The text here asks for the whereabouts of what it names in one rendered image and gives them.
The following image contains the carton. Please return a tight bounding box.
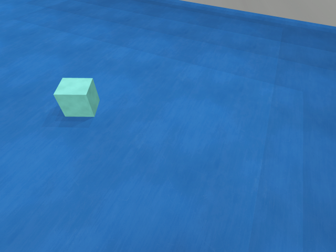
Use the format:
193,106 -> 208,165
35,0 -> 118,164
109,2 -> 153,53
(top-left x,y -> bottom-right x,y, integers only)
54,78 -> 100,117

